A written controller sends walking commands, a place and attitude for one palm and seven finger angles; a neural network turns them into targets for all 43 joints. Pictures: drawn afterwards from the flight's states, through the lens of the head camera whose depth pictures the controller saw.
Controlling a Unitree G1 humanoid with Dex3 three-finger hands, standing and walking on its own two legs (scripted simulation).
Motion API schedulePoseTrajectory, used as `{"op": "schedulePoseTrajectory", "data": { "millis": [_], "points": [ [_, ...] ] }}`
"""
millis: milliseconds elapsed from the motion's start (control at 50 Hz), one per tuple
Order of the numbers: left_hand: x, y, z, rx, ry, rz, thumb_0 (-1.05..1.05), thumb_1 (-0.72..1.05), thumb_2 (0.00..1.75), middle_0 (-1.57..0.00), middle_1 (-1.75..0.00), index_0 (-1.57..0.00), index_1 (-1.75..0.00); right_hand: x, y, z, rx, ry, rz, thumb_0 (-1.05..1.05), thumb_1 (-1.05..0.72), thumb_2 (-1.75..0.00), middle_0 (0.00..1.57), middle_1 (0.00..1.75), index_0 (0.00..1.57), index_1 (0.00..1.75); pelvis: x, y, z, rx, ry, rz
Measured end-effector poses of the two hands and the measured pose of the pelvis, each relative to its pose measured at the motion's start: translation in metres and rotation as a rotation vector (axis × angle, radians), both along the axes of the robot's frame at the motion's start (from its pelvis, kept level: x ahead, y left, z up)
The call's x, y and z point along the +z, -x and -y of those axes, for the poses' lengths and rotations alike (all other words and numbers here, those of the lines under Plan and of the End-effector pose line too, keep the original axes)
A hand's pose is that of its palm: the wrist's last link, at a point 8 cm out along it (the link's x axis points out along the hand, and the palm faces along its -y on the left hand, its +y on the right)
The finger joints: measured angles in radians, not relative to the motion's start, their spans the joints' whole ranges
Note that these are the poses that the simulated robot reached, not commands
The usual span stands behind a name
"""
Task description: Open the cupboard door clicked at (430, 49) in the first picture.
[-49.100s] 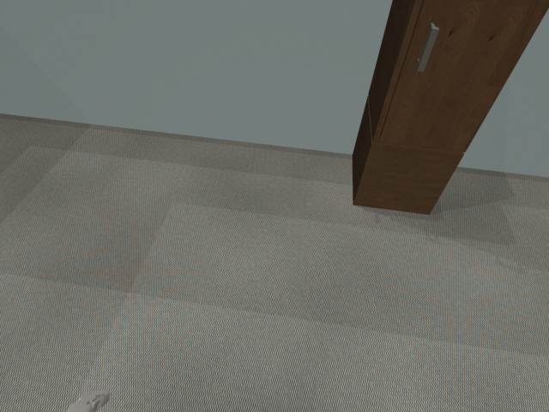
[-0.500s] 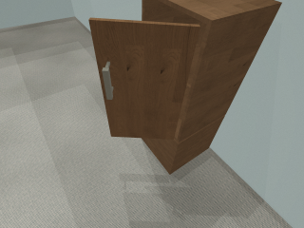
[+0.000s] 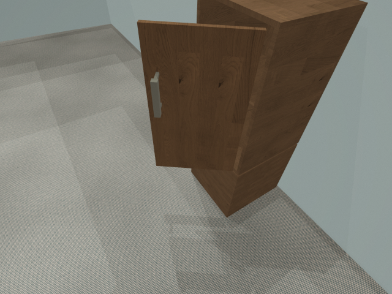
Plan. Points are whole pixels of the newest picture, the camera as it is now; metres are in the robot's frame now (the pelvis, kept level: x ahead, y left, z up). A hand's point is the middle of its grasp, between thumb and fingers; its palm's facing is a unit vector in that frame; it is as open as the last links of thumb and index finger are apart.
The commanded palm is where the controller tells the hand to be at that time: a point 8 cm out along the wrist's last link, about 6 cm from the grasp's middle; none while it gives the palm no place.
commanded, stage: come to a stop and stand still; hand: left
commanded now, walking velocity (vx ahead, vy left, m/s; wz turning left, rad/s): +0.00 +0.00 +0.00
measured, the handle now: (157, 95) +0.66 +0.17 +0.05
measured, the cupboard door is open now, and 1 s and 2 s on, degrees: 54 54 54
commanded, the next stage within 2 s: look again from close up in 1.14 s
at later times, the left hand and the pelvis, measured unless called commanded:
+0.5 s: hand out of the picture -0.05 +0.16 -0.19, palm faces +0.07 -0.99 -0.13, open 7.4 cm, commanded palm none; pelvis -0.05 +0.00 +0.00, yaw +1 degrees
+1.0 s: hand out of the picture -0.16 +0.20 -0.18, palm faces +0.08 -0.99 -0.14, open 7.4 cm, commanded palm none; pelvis -0.12 +0.03 +0.00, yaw +1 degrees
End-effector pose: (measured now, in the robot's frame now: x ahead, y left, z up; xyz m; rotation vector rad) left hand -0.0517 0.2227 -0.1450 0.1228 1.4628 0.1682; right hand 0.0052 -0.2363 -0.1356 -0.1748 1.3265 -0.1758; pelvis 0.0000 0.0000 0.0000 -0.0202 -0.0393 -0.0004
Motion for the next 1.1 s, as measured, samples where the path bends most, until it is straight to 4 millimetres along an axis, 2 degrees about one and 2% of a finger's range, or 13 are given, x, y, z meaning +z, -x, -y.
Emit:
{"op": "schedulePoseTrajectory", "data": {
  "millis": [100,260,340,420,520,580,660,720,780,840,960,1040,1100],
  "points": [
    [-0.003,0.002,0.009,0.007,0.021,0.024,0.00,0.90,0.90,-0.20,-0.30,-0.20,-0.30,-0.001,0.010,-0.006,0.002,-0.011,-0.008,0.00,-0.91,-0.90,0.20,0.30,0.20,0.30,0.000,0.008,0.001,0.007,-0.001,0.010],
    [-0.005,0.005,0.022,0.022,0.034,0.088,0.00,0.90,0.90,-0.20,-0.30,-0.20,-0.30,-0.004,0.007,-0.010,0.021,-0.033,0.030,0.00,-0.91,-0.90,0.20,0.30,0.20,0.30,0.000,0.022,0.005,0.021,-0.008,0.025],
    [-0.007,0.008,0.024,0.017,0.044,0.099,0.00,0.90,0.90,-0.20,-0.30,-0.20,-0.30,-0.003,0.013,-0.008,0.013,-0.024,0.051,0.01,-0.92,-0.90,0.20,0.30,0.20,0.30,-0.001,0.031,0.004,0.021,-0.002,0.029],
    [-0.011,0.010,0.019,0.012,0.052,0.108,0.00,0.90,0.90,-0.20,-0.30,-0.20,-0.30,0.000,0.028,-0.007,0.000,-0.007,0.048,0.00,-0.92,-0.90,0.20,0.30,0.20,0.30,-0.002,0.041,0.002,0.021,0.008,0.029],
    [-0.015,0.014,0.006,0.019,0.045,0.127,0.00,0.90,0.90,-0.20,-0.30,-0.20,-0.30,-0.001,0.058,-0.008,-0.020,0.013,0.010,0.00,-0.91,-0.90,0.20,0.30,0.20,0.30,-0.005,0.058,-0.003,0.018,0.022,0.030],
    [-0.012,0.032,-0.001,0.061,0.015,0.147,0.00,0.90,0.90,-0.20,-0.30,-0.20,-0.30,-0.007,0.066,-0.008,0.002,0.011,-0.012,0.00,-0.91,-0.90,0.20,0.30,0.20,0.30,-0.007,0.068,-0.005,0.026,0.034,0.033],
    [-0.011,0.084,-0.002,0.096,-0.022,0.096,0.00,0.91,0.90,-0.20,-0.30,-0.20,-0.30,-0.013,0.057,-0.008,0.022,-0.004,0.037,0.01,-0.91,-0.90,0.20,0.30,0.20,0.30,-0.011,0.084,-0.003,0.019,-0.005,0.016],
    [-0.005,0.129,0.002,0.103,-0.019,-0.016,0.00,0.91,0.90,-0.19,-0.30,-0.20,-0.30,-0.007,0.054,-0.013,0.015,-0.020,0.076,0.01,-0.91,-0.90,0.20,0.30,0.20,0.30,-0.006,0.099,-0.005,0.037,0.000,0.018],
    [0.001,0.150,0.002,0.091,-0.011,-0.069,0.00,0.91,0.90,-0.20,-0.30,-0.20,-0.30,0.005,0.064,-0.015,0.002,-0.029,0.105,0.00,-0.92,-0.90,0.20,0.30,0.20,0.30,0.003,0.106,-0.007,0.026,-0.010,0.001],
    [0.002,0.147,-0.002,0.069,0.007,-0.041,0.01,0.90,0.90,-0.20,-0.30,-0.20,-0.30,0.012,0.084,-0.020,-0.004,-0.023,0.096,0.00,-0.92,-0.90,0.20,0.30,0.20,0.30,0.007,0.112,-0.011,0.019,-0.016,-0.016],
    [-0.011,0.129,-0.018,0.061,0.043,0.027,0.00,0.90,0.90,-0.20,-0.30,-0.20,-0.30,0.006,0.136,-0.040,-0.002,0.008,-0.017,0.00,-0.91,-0.90,0.19,0.30,0.20,0.30,0.000,0.125,-0.028,0.014,-0.018,-0.030],
    [-0.003,0.099,-0.028,0.026,0.048,0.073,0.00,0.90,0.90,-0.20,-0.30,-0.20,-0.30,0.012,0.172,-0.056,-0.038,-0.009,-0.091,0.00,-0.91,-0.90,0.20,0.30,0.20,0.30,0.008,0.124,-0.033,0.021,-0.010,-0.033],
    [0.003,0.071,-0.032,0.009,0.044,0.133,0.00,0.91,0.90,-0.20,-0.30,-0.20,-0.30,0.016,0.191,-0.067,-0.051,-0.031,-0.146,0.00,-0.91,-0.90,0.20,0.30,0.20,0.30,0.012,0.121,-0.033,0.025,-0.009,-0.038]
  ]
}}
